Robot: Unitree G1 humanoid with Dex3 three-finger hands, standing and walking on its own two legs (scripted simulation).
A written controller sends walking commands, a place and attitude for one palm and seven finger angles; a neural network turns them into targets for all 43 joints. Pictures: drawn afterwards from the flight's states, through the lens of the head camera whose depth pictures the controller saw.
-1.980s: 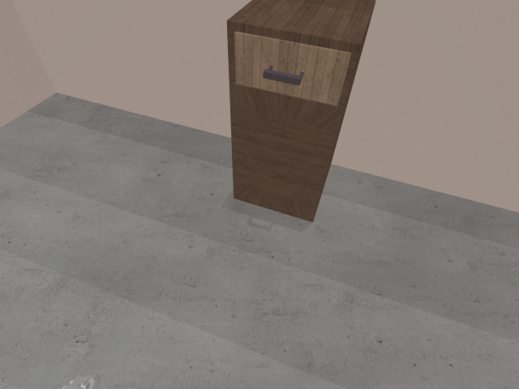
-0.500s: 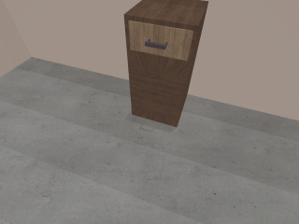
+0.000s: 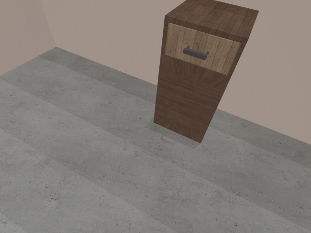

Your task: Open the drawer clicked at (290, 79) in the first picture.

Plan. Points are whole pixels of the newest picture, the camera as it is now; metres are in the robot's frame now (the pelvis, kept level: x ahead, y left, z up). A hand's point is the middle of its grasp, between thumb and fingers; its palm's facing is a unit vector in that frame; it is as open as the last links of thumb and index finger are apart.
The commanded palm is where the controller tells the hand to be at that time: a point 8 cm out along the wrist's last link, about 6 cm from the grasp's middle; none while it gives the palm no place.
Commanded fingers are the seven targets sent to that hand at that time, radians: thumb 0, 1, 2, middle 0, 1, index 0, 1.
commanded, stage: walk to a spot facing it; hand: left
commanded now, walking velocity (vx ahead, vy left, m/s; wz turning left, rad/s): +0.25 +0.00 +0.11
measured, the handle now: (196, 52) +0.97 -0.18 -0.02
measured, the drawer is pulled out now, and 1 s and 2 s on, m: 0.00 0.00 0.00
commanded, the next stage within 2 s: turn to face it in 0.02 s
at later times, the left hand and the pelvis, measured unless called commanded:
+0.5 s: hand (109, 214) +0.21 +0.14 -0.18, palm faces -0.03 -0.98 -0.20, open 7.3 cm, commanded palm none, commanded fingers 0.00 0.90 0.90 -0.20 -0.30 -0.20 -0.30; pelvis +0.14 -0.03 -0.01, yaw -5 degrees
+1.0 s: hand (98, 185) +0.30 +0.19 -0.16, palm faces -0.27 -0.94 -0.22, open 7.4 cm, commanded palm none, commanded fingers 0.00 0.90 0.90 -0.20 -0.30 -0.20 -0.30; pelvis +0.17 +0.01 +0.01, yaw -19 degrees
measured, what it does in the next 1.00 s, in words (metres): walks ahead, turning right: right foot, then left foot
